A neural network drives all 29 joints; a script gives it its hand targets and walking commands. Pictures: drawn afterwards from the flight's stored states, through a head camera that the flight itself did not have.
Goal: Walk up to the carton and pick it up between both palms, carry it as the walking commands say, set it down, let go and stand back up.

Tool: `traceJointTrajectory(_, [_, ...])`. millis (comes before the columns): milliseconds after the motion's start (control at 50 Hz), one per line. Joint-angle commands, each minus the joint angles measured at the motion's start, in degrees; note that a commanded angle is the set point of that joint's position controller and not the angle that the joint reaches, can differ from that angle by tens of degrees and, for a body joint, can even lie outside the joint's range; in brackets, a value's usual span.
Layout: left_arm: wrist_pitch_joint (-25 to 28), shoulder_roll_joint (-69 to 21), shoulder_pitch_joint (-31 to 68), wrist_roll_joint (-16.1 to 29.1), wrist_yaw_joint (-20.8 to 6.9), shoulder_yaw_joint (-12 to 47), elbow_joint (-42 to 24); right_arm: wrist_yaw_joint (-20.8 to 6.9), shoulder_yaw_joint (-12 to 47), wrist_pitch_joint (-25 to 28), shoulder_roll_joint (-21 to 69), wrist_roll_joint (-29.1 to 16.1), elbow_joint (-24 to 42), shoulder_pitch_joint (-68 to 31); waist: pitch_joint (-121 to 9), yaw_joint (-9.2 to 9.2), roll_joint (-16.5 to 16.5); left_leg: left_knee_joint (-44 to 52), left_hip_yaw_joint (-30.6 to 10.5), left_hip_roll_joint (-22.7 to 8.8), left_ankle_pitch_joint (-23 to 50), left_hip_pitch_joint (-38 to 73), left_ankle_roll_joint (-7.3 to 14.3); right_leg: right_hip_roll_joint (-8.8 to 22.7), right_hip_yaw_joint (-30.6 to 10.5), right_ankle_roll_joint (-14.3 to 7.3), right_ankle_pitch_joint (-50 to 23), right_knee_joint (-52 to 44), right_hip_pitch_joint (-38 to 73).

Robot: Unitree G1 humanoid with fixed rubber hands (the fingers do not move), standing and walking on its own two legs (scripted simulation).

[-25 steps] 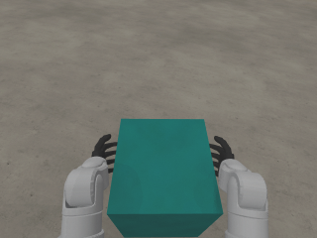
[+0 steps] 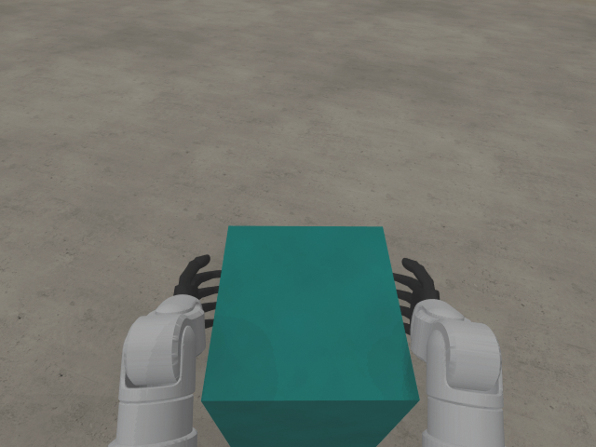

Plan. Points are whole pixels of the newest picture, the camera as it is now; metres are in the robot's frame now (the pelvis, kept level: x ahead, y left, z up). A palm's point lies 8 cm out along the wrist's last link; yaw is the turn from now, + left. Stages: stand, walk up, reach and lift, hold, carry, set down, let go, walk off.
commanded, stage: carry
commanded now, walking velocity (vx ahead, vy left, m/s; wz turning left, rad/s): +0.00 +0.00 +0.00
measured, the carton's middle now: (304, 344) +0.26 -0.01 +0.01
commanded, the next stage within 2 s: none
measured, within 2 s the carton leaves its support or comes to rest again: neither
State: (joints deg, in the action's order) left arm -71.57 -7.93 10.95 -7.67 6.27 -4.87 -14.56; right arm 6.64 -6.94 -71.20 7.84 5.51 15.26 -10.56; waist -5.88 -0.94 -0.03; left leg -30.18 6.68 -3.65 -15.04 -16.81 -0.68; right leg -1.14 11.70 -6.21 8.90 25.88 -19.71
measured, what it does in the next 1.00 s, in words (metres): stands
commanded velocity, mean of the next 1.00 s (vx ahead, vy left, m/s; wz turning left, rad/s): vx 0.00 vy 0.00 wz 0.00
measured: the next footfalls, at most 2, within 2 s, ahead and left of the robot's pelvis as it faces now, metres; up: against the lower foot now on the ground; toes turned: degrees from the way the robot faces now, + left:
none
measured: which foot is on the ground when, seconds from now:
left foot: down 0.00-1.00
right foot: down 0.00-1.00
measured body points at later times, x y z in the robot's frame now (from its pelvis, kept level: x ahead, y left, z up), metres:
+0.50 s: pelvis +0.01 +0.03 +0.00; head -0.01 +0.04 +0.45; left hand +0.29 +0.18 +0.07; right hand +0.29 -0.11 +0.07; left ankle +0.01 +0.12 -0.73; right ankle +0.06 -0.05 -0.73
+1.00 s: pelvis +0.02 +0.05 +0.00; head +0.00 +0.05 +0.45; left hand +0.30 +0.19 +0.06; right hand +0.30 -0.10 +0.07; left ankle +0.01 +0.12 -0.73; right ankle +0.06 -0.05 -0.73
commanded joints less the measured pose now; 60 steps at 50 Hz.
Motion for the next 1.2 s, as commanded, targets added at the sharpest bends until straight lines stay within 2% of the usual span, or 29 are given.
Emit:
traceJointTrajectory(0, [2.05, -53.04, 26.07, 24.13, -15.42, 38.2, -4.52, -16.68, 41.15, 1.02, 51.64, -24.62, 6.12, -31.22, -13.96, 0.85, -2.23, 1.86, -2.38, -1.43, -4.42, 2.12, 1.67, 13.87, -16.68, 5.22, 8.99, -11.66, 7.23])
traceJointTrajectory(120, [3.04, -54.74, 29.36, 24.03, -15.63, 38.39, -4.14, -16.45, 40.16, 2.3, 54.25, -23.14, 4.27, -31.73, -16.9, 0.71, -0.81, 2.67, -3.23, -3.63, 4.48, 1.82, 1.73, 11.74, -10.47, 3.42, -6.91, -3.39, 11.56])
traceJointTrajectory(180, [3.75, -54.4, 30.17, 24.25, -15.17, 39.95, -6.47, -16.75, 41.76, 2.71, 54.38, -24.65, 5.16, -29.97, -13.05, 0.91, 0.04, 5.06, -4.0, -3.52, 0.02, 2.79, 2.4, 11.5, -11.17, 2.99, 3.5, -4.59, 6.56])
traceJointTrajectory(200, [3.61, -54.86, 28.13, 22.37, -15.6, 37.38, 0.33, -16.51, 38.32, 3.36, 52.39, -21.72, 2.04, -31.05, -13.64, 0.54, 0.05, 4.63, -4.39, -4.21, 2.15, 3.18, 2.11, 10.56, -10.41, 3.0, 2.32, -4.3, 6.07])
traceJointTrajectory(300, [4.82, -54.32, 33.21, 24.58, -15.29, 40.24, -8.74, -15.78, 40.36, 3.79, 54.68, -23.0, 4.53, -31.74, -15.83, 0.84, -0.83, 5.48, -6.18, -5.63, 9.7, 1.45, 2.8, 10.16, -8.36, 3.4, -4.03, 0.71, 9.61])
traceJointTrajectory(360, [4.79, -51.18, 24.57, 19.32, -15.38, 34.25, 3.27, -15.96, 35.72, 4.2, 50.85, -18.88, -2.57, -26.42, -13.57, 0.73, 1.51, 4.06, -5.81, -6.0, 9.15, 3.01, 2.72, 10.54, -9.68, 2.82, -5.68, 0.32, 6.71])
traceJointTrajectory(460, [5.72, -54.39, 30.54, 24.44, -15.39, 40.46, -7.54, -15.93, 41.36, 4.94, 53.01, -22.92, 5.29, -27.6, -14.0, 0.68, -0.35, 3.9, -5.55, -5.38, 9.38, 1.75, 2.75, 10.82, -10.54, 2.77, -6.14, 0.52, 7.67])
traceJointTrajectory(480, [7.93, -50.31, 27.08, 16.0, -15.53, 29.47, 9.89, -15.92, 30.49, 6.92, 51.68, -15.18, -12.85, -27.79, -12.9, 0.58, -1.07, 4.92, -5.71, -5.44, 8.29, 0.93, 2.67, 10.79, -9.49, 3.22, -4.96, -0.08, 8.46])
traceJointTrajectory(500, [8.54, -53.6, 27.76, 21.33, -15.24, 37.78, -2.59, -15.82, 38.34, 8.17, 52.27, -20.82, 4.41, -31.55, -13.43, 0.65, 0.75, 4.83, -5.71, -4.89, 6.52, 4.39, 2.97, 11.33, -10.78, 2.66, -2.2, 0.06, 5.44])
traceJointTrajectory(520, [6.61, -56.09, 32.46, 24.66, -15.46, 40.51, -6.57, -15.93, 40.56, 6.1, 53.72, -22.53, 5.54, -30.73, -11.92, 0.77, 2.27, 6.32, -7.04, -6.13, 7.35, 0.52, 2.62, 10.28, -8.86, 3.22, -1.49, 0.36, 7.41])
traceJointTrajectory(540, [7.08, -52.59, 29.26, 19.0, -15.31, 33.84, 3.77, -15.99, 34.36, 6.6, 52.33, -18.22, -3.75, -30.84, -11.54, 1.03, 1.13, 7.05, -6.68, -5.73, 3.06, 0.51, 2.84, 10.16, -9.99, 3.07, -0.06, -0.42, 6.68])
traceJointTrajectory(600, [7.45, -53.2, 28.79, 23.27, -15.04, 38.91, -8.7, -15.63, 41.34, 6.59, 52.13, -22.21, 7.2, -28.26, -15.28, 0.5, -2.57, 3.24, -4.32, -4.67, 6.32, 2.23, 2.43, 10.42, -10.06, 3.61, -6.29, -0.92, 9.8])
traceJointTrajectory(660, [7.36, -51.41, 26.78, 19.45, -14.75, 36.2, -1.97, -15.95, 35.65, 6.51, 51.32, -19.11, -1.47, -25.51, -16.85, 0.62, 2.88, 3.76, -5.37, -4.97, 9.29, 4.45, 2.98, 11.03, -10.31, 2.88, -8.79, 1.47, 8.1])
traceJointTrajectory(700, [5.96, -52.35, 28.24, 22.99, -14.94, 41.06, -9.07, -15.88, 40.72, 5.48, 54.24, -22.06, 5.38, -27.48, -15.9, 0.58, -0.27, 3.42, -5.65, -5.0, 11.56, 3.55, 2.75, 11.68, -9.63, 3.3, -8.77, 0.93, 9.21])
traceJointTrajectory(720, [5.88, -51.38, 26.87, 20.57, -15.33, 36.14, -2.32, -15.61, 38.52, 5.47, 52.85, -20.64, 1.95, -30.3, -16.39, 0.77, -3.27, 3.14, -6.95, -5.6, 14.69, 3.68, 3.68, 11.62, -10.04, 3.48, -8.43, 1.2, 9.03])
traceJointTrajectory(760, [8.47, -49.91, 29.53, 17.46, -15.29, 32.63, 2.78, -15.6, 33.01, 7.64, 51.75, -16.55, -7.03, -27.57, -16.72, 0.63, 2.76, 2.79, -4.57, -4.47, 14.69, 5.8, 2.72, 10.94, -9.47, 2.61, -7.41, 1.04, 7.92])
traceJointTrajectory(820, [7.21, -55.21, 29.46, 23.05, -15.22, 40.5, -6.37, -15.87, 40.93, 6.36, 53.15, -22.68, 7.4, -31.03, -13.63, 0.78, 0.07, 6.25, -7.65, -5.5, 11.8, 3.19, 2.98, 10.56, -9.17, 3.72, -1.78, 1.95, 6.06])
traceJointTrajectory(860, [7.06, -52.23, 28.74, 19.03, -15.03, 34.86, 1.94, -15.95, 35.48, 6.25, 50.51, -17.78, -2.85, -27.49, -12.11, 0.63, -2.73, 5.27, -8.13, -6.55, 9.13, 1.11, 3.57, 10.64, -10.17, 3.54, -4.14, 1.4, 6.86])
traceJointTrajectory(900, [6.73, -53.88, 27.51, 21.42, -15.0, 37.75, -2.76, -15.85, 39.28, 6.27, 53.0, -21.37, 4.25, -30.87, -14.29, 0.74, -1.54, 4.95, -6.64, -5.47, 10.42, 3.45, 3.3, 11.15, -10.49, 3.24, -4.91, 1.28, 7.5])
traceJointTrajectory(920, [8.44, -49.11, 25.27, 16.09, -15.38, 29.84, 7.41, -15.91, 31.67, 7.73, 49.92, -15.52, -10.26, -24.96, -13.67, 0.78, 2.45, 4.89, -7.49, -5.92, 9.52, 2.39, 3.33, 11.11, -10.72, 2.96, -5.29, 0.7, 7.48])
traceJointTrajectory(940, [7.87, -53.99, 31.13, 22.15, -15.21, 39.28, -5.17, -15.82, 38.15, 7.65, 53.34, -20.82, 3.19, -28.2, -14.29, 0.93, 4.52, 6.53, -7.11, -5.1, 8.41, 3.57, 3.06, 11.63, -10.83, 2.71, -1.35, 1.61, 7.0])
traceJointTrajectory(1000, [6.27, -52.58, 29.01, 21.95, -15.28, 38.12, -4.22, -15.17, 39.48, 6.27, 50.61, -20.6, 6.27, -29.89, -11.57, 0.85, -0.82, 6.42, -8.0, -5.72, 7.0, 1.36, 3.71, 10.04, -9.94, 3.61, -0.32, 0.75, 6.61])
traceJointTrajectory(1020, [7.75, -51.94, 26.62, 16.85, -15.52, 30.75, 9.29, -15.46, 32.19, 7.63, 50.6, -16.23, -5.77, -30.02, -14.88, 0.94, -2.4, 6.92, -6.82, -4.98, 6.16, 0.67, 3.43, 9.95, -9.17, 4.02, -1.13, 1.33, 8.36])
traceJointTrajectory(1040, [10.51, -49.67, 25.38, 14.82, -15.84, 28.91, 9.81, -15.5, 30.36, 10.09, 49.03, -13.42, -8.65, -26.34, -15.12, 0.96, -0.85, 5.73, -6.94, -5.35, 8.4, 3.53, 3.6, 11.02, -10.25, 3.92, -2.31, 0.61, 8.19])
traceJointTrajectory(1060, [10.49, -53.59, 26.76, 20.32, -15.77, 35.07, 0.41, -15.59, 37.8, 9.85, 52.19, -19.5, 1.69, -29.32, -12.88, 1.15, 0.67, 6.34, -6.04, -4.69, 10.7, 3.26, 2.39, 10.44, -9.78, 4.03, -3.86, 1.59, 6.02])
traceJointTrajectory(1100, [11.3, -53.3, 30.01, 19.14, -15.3, 33.5, 2.4, -15.52, 34.17, 10.51, 52.7, -17.56, -2.57, -30.75, -15.75, 0.86, -0.19, 5.97, -6.32, -5.25, 10.64, 3.07, 3.09, 10.92, -10.15, 4.0, -4.54, 1.75, 9.15])
traceJointTrajectory(1120, [10.69, -52.49, 30.3, 21.1, -15.0, 36.93, -5.24, -15.18, 38.41, 10.08, 52.48, -20.18, 5.01, -32.25, -14.21, 0.85, 1.68, 6.24, -6.88, -5.47, 8.79, 3.5, 3.03, 10.44, -9.26, 3.94, -1.26, 1.19, 7.81])
traceJointTrajectory(1140, [11.02, -52.46, 30.27, 18.22, -15.21, 32.99, 3.08, -15.24, 33.69, 10.51, 51.43, -16.73, -3.03, -30.7, -13.97, 0.98, -0.6, 6.76, -7.45, -5.86, 7.87, 2.68, 3.34, 10.44, -9.81, 4.09, -0.72, 0.48, 7.03])
traceJointTrajectory(1180, [8.85, -53.42, 28.07, 21.39, -14.69, 36.77, -3.04, -14.89, 38.88, 8.36, 53.84, -21.18, 4.75, -31.63, -16.37, 0.89, 1.17, 5.29, -6.63, -5.24, 14.39, 3.5, 2.92, 10.92, -9.94, 3.44, -7.25, 2.35, 10.15])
